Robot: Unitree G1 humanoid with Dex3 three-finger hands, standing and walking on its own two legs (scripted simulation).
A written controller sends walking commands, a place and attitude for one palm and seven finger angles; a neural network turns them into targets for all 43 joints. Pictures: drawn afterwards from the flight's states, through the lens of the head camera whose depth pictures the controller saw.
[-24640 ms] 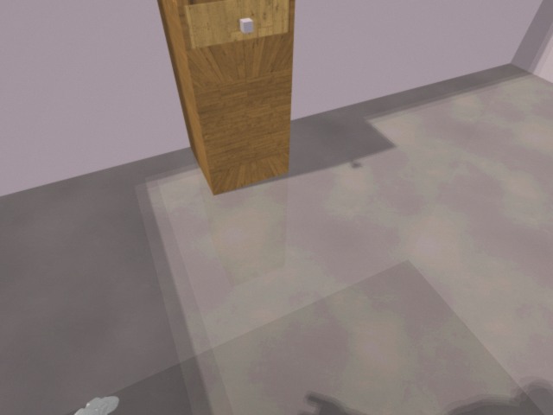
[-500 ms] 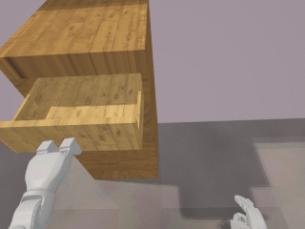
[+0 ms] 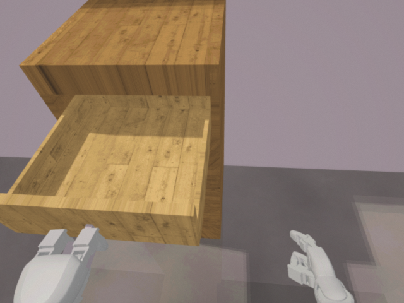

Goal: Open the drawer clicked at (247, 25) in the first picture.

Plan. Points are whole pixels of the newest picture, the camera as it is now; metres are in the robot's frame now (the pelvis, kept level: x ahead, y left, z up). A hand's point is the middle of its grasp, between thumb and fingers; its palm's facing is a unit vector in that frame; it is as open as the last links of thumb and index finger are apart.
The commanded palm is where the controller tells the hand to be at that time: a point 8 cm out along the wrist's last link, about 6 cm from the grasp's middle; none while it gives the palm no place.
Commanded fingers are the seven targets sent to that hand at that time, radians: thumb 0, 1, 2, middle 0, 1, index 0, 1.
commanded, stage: pull the drawer open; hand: left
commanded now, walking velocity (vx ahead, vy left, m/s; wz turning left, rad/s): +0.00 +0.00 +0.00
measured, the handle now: (82, 245) +0.18 +0.24 +0.06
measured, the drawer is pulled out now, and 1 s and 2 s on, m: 0.29 0.30 0.30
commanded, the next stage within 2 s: open the thumb to release the handle in 0.02 s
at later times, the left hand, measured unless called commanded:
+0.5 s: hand (72, 278) +0.13 +0.24 +0.05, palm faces +0.04 -0.06 -1.00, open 9.7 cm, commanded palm +0.10 +0.25 +0.10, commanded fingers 0.00 -0.50 0.30 -0.30 -1.20 -0.30 -1.20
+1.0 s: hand (73, 280) +0.13 +0.24 +0.05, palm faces +0.04 -0.07 -1.00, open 13.7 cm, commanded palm +0.11 +0.24 +0.10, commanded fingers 0.00 -0.50 0.30 -0.30 -1.20 -0.30 -1.20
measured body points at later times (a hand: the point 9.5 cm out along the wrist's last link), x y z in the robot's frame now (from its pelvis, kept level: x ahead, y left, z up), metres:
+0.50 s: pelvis -0.02 -0.01 +0.00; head -0.01 -0.05 +0.45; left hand +0.13 +0.24 +0.10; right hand +0.19 -0.21 -0.11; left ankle -0.06 +0.10 -0.72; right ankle +0.00 -0.10 -0.72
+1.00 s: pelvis -0.03 -0.01 +0.00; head +0.00 -0.04 +0.45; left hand +0.13 +0.24 +0.10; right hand +0.20 -0.21 -0.10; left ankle -0.06 +0.10 -0.72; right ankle +0.00 -0.10 -0.72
